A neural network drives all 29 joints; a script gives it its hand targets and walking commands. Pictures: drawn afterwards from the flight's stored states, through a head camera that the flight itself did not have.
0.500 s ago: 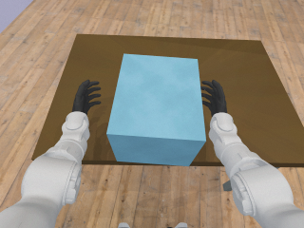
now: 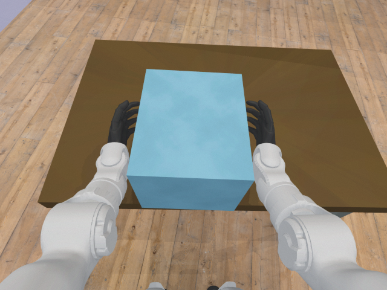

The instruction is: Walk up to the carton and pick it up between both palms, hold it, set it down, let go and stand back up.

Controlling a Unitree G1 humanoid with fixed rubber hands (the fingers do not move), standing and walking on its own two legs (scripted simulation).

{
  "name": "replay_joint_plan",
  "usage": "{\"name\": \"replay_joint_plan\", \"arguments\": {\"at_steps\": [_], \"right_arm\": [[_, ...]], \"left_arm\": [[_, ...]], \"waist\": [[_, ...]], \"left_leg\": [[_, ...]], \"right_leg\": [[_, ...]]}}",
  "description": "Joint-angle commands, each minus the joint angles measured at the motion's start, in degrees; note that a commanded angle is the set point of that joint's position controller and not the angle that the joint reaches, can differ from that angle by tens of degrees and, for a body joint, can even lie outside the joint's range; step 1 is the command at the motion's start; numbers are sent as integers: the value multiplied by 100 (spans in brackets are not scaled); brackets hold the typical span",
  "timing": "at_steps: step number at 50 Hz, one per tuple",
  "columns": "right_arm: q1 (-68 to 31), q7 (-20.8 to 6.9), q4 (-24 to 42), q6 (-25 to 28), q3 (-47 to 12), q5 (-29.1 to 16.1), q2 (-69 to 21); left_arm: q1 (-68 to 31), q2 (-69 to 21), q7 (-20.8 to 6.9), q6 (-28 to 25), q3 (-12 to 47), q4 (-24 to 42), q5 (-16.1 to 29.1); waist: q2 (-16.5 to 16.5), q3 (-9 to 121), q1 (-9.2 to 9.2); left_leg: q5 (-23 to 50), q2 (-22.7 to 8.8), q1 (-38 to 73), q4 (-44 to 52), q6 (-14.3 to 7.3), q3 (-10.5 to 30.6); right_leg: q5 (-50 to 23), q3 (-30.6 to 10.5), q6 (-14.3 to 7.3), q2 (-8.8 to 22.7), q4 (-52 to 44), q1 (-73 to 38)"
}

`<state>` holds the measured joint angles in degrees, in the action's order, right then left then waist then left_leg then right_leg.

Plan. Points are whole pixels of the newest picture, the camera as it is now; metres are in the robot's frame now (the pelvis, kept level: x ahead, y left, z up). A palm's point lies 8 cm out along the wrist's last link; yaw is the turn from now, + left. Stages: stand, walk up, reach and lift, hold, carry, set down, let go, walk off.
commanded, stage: reach and lift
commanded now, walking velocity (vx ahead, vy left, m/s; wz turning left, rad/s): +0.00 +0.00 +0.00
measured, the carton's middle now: (191, 141) +0.45 +0.02 -0.01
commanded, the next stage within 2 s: none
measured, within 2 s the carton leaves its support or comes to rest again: leaves its support in 1.88 s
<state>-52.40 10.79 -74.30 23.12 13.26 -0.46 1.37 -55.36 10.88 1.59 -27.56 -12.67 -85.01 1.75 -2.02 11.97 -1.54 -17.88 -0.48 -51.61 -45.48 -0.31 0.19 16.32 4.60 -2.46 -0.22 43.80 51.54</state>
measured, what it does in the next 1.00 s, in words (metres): stands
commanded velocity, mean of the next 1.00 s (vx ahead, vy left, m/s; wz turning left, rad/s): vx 0.00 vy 0.00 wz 0.00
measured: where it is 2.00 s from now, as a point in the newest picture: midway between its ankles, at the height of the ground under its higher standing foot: outside the picture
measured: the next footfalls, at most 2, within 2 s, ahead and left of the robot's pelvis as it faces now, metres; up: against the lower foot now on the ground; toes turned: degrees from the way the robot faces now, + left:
none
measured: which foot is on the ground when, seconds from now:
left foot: down 0.00-1.00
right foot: down 0.00-1.00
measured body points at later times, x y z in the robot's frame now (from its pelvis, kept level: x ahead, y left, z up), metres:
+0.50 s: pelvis +0.03 +0.01 +0.03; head +0.12 +0.02 +0.47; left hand +0.43 +0.19 +0.02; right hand +0.43 -0.13 +0.03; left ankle +0.02 +0.12 -0.70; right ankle +0.03 -0.10 -0.70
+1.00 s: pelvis +0.03 +0.01 +0.03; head +0.13 +0.02 +0.47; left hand +0.43 +0.19 +0.02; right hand +0.43 -0.13 +0.03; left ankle +0.02 +0.12 -0.70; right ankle +0.03 -0.10 -0.70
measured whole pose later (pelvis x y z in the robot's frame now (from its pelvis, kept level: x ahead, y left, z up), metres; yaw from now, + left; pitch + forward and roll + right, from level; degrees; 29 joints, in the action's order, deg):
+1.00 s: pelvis +0.03 +0.01 +0.03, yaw +0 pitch +18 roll -2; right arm -39.9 7.4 -67.6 32.9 33.1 22.6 -4.7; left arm -44.3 5.8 2.0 -33.3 -23.7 -79.2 -13.1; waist 0.0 7.0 -0.1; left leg -15.2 -1.0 -36.8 -33.5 -0.7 -0.1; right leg 12.3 5.1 -1.4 -0.9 28.8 35.0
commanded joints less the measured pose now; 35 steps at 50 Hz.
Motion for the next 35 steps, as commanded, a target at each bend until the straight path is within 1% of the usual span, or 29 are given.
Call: {"name": "replay_joint_plan", "arguments": {"at_steps": [1,2,3,4,6,8,10,13,15,19,22,28,30,32,35], "right_arm": [[-2370,-984,822,405,-201,1862,-3452],[-2197,-1162,717,461,-81,2175,-3690],[-1995,-1264,626,496,16,2392,-3778],[-1841,-1316,538,513,101,2571,-3818],[-1698,-1342,400,588,247,2847,-3839],[-1568,-1350,279,680,305,3029,-3855],[-1439,-1362,218,750,337,3133,-3862],[-1285,-1378,123,818,370,3210,-3854],[-1191,-1365,56,827,379,3244,-3889],[-1083,-1354,6,875,354,3205,-3893],[-1029,-1345,8,905,316,3171,-3917],[-960,-1328,29,943,269,3142,-3934],[-959,-1316,61,952,259,3144,-3947],[-974,-1315,107,958,230,3124,-3960],[-987,-1307,104,981,228,3117,-3957]], "left_arm": [[-2761,-2760,-758,-351,303,733,-1354],[-2622,-3177,-814,-433,366,509,-1532],[-2473,-3333,-826,-517,325,367,-1644],[-2369,-3326,-829,-586,222,262,-1710],[-2347,-3238,-826,-696,116,279,-1721],[-2274,-3199,-804,-760,55,281,-1751],[-2170,-3200,-772,-805,36,313,-1778],[-2026,-3229,-712,-846,8,375,-1844],[-1940,-3245,-695,-852,-24,383,-1881],[-1779,-3319,-660,-837,-7,465,-1941],[-1666,-3360,-644,-827,1,515,-1974],[-1564,-3424,-608,-799,23,634,-2040],[-1534,-3448,-606,-783,19,650,-2054],[-1518,-3442,-605,-774,-15,661,-2078],[-1519,-3482,-588,-767,22,730,-2086]], "waist": [[707,3792,283],[848,3708,236],[840,3560,203],[714,3326,177],[468,3011,81],[388,2856,78],[400,2815,84],[474,2742,119],[430,2657,104],[481,2611,121],[461,2570,134],[473,2550,151],[430,2562,145],[427,2566,187],[459,2603,183]], "left_leg": [[2379,86,1768,501,322,-349],[2485,53,2052,480,389,-330],[2522,36,2209,471,409,-315],[2411,32,2172,537,370,-303],[2122,18,1936,750,282,-286],[2106,4,1928,887,269,-295],[2207,-12,2056,959,290,-295],[2472,-39,2318,957,337,-282],[2549,-39,2393,959,333,-278],[2748,-53,2553,991,365,-260],[2865,-60,2636,1024,362,-243],[2959,-74,2725,1092,374,-244],[2934,-71,2722,1123,360,-254],[2882,-63,2649,1152,338,-262],[2933,-75,2704,1177,352,-260]], "right_leg": [[-2098,-243,156,150,-606,-3330],[-2146,-200,59,103,-661,-3268],[-2171,-188,12,78,-705,-3238],[-2151,-206,18,84,-743,-3334],[-2138,-212,102,125,-781,-3569],[-2175,-180,144,126,-845,-3669],[-2183,-140,147,102,-924,-3652],[-2138,-92,116,54,-1028,-3512],[-2162,-93,117,41,-1085,-3520],[-2241,-71,107,19,-1170,-3526],[-2310,-63,107,7,-1235,-3563],[-2341,-51,107,6,-1334,-3605],[-2345,-54,117,10,-1374,-3633],[-2352,-74,114,29,-1381,-3713],[-2374,-52,107,23,-1406,-3705]]}}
